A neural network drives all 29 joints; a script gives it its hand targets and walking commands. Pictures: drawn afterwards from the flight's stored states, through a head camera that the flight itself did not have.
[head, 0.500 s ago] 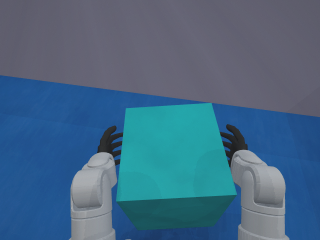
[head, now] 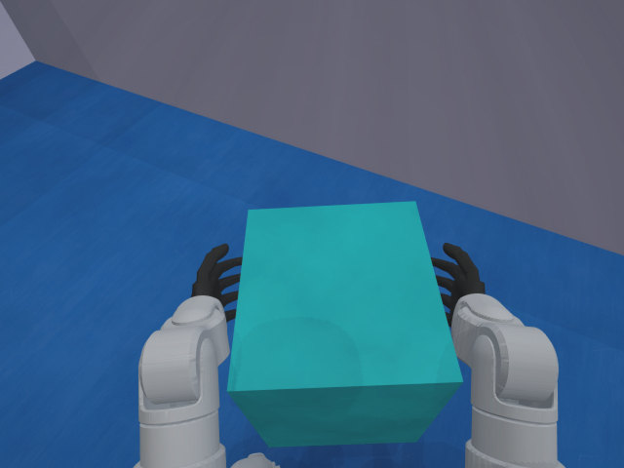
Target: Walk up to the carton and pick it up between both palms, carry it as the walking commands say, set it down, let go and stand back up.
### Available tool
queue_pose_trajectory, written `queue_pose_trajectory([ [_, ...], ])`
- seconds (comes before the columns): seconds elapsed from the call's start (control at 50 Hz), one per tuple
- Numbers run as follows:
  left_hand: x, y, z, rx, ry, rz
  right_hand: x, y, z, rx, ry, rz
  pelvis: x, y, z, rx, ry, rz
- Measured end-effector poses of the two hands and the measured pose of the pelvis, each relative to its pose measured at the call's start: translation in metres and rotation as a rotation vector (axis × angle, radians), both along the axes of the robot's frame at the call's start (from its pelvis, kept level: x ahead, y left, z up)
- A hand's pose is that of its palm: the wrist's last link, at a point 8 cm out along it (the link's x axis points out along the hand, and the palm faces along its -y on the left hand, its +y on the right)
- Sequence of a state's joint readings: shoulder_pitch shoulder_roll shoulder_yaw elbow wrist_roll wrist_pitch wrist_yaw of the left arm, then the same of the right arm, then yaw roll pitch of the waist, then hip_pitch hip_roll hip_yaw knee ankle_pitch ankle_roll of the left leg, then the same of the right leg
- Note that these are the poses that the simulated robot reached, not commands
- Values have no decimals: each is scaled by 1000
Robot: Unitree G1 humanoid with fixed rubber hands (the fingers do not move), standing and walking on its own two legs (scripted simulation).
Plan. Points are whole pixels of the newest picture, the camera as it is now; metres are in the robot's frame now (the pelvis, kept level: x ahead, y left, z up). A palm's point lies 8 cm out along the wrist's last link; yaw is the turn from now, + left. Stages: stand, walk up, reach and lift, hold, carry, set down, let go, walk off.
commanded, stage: carry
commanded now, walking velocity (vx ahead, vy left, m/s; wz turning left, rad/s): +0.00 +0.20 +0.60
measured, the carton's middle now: (337, 332) +0.28 -0.02 +0.01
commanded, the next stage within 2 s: none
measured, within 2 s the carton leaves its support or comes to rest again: neither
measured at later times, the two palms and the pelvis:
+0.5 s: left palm out of the picture +0.17 +0.34 +0.08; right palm (267, 351) +0.24 +0.06 +0.08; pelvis -0.07 +0.14 +0.00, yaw +16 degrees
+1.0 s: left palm out of the picture -0.01 +0.53 +0.09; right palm out of the picture +0.14 +0.29 +0.08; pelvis -0.17 +0.27 +0.01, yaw +33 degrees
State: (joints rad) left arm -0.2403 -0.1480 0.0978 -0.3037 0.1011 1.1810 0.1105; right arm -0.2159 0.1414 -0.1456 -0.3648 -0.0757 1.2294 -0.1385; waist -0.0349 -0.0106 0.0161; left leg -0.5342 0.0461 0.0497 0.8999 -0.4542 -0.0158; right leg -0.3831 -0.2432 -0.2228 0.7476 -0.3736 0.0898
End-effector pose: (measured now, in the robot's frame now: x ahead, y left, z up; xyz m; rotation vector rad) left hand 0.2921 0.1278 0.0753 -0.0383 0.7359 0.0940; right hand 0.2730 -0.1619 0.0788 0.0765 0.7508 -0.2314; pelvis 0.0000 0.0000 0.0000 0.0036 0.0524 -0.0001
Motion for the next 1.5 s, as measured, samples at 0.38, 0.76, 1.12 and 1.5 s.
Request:
queue_pose_trajectory([
  [0.38, -92, 164, -4, 51, 31, 228, -29, 167, -22, 42, 30, 239, -51, 104, -6, -24, -6, 201],
  [0.76, -220, 339, -20, -36, 71, 486, -84, 363, -15, -45, 68, 495, -124, 219, -2, -15, -13, 395],
  [1.12, -338, 462, 12, 12, -58, 663, -155, 513, 15, 27, -58, 652, -200, 310, -5, 20, -5, 656],
  [1.5, -512, 542, -1, 37, 49, 920, -277, 639, -20, 45, 46, 916, -299, 362, -3, -1, -13, 889],
])
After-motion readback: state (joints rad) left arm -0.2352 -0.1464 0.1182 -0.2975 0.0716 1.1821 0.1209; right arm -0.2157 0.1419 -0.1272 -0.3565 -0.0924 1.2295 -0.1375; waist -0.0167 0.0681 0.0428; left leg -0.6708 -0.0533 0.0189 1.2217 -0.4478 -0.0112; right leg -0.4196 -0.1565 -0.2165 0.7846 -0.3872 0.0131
